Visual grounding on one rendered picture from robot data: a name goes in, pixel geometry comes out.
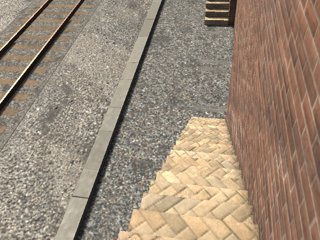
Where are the stairs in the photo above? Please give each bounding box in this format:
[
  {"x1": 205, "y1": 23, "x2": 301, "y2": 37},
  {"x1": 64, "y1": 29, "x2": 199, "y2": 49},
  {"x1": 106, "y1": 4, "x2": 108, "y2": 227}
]
[
  {"x1": 204, "y1": 0, "x2": 230, "y2": 26},
  {"x1": 117, "y1": 117, "x2": 260, "y2": 240}
]

